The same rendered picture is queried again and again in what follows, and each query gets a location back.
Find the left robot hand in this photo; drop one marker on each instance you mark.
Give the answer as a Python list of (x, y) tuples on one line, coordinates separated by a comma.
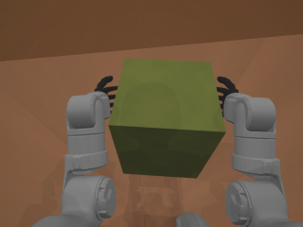
[(106, 90)]

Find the robot right forearm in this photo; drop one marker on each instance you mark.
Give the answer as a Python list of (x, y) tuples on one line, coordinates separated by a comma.
[(254, 120)]

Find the robot right upper arm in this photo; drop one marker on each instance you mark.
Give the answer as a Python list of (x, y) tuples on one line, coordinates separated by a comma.
[(257, 204)]

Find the robot left upper arm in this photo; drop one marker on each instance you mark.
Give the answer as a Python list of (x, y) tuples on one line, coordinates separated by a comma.
[(86, 202)]

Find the right robot hand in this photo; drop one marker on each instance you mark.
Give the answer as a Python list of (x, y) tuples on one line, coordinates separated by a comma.
[(231, 89)]

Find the carton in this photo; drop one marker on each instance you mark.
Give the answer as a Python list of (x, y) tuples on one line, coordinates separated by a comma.
[(167, 118)]

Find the robot right thigh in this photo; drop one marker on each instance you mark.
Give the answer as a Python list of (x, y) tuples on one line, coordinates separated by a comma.
[(190, 219)]

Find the robot left forearm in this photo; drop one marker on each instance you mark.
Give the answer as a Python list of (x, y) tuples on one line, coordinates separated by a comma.
[(85, 128)]

